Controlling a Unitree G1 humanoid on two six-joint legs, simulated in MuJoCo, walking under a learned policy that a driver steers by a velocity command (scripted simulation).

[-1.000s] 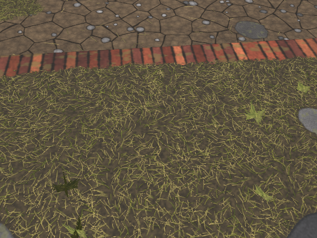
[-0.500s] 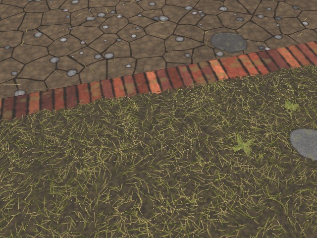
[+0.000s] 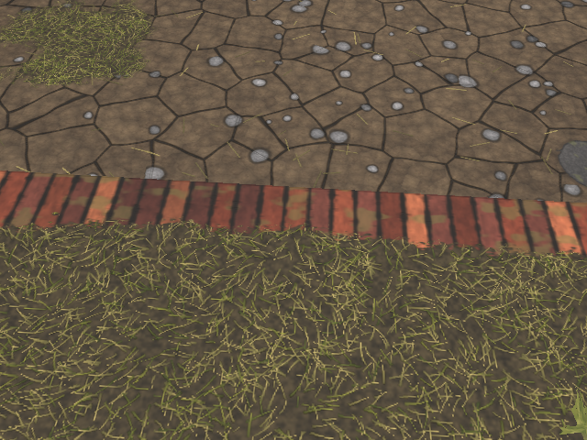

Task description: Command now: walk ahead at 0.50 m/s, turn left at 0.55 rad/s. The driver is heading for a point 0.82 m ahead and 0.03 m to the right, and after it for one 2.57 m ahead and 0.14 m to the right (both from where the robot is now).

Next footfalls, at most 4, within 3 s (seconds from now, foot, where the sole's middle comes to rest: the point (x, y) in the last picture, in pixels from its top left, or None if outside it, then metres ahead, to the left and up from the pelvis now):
0.36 right None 0.39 -0.11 -0.77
0.88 left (238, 377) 0.60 0.15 -0.77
1.40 right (304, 285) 0.86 -0.01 -0.77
1.98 left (235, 287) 0.85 0.17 -0.77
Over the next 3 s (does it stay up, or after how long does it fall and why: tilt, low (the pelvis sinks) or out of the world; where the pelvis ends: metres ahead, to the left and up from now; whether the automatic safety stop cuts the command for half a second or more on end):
stays up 0.76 0.09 0.01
